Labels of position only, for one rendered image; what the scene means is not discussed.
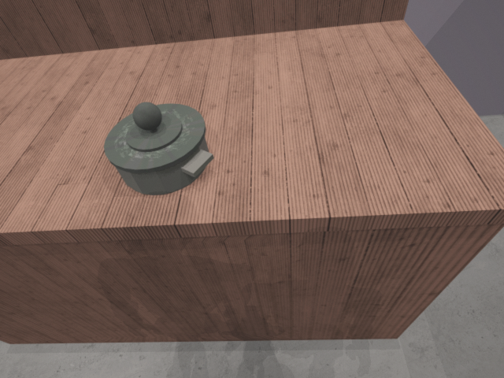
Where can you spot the pot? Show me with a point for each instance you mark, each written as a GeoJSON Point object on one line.
{"type": "Point", "coordinates": [173, 178]}

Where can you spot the lid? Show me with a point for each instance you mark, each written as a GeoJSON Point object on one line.
{"type": "Point", "coordinates": [132, 149]}

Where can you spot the table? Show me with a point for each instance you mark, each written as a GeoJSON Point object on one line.
{"type": "Point", "coordinates": [351, 180]}

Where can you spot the knob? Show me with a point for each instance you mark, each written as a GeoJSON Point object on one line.
{"type": "Point", "coordinates": [147, 116]}

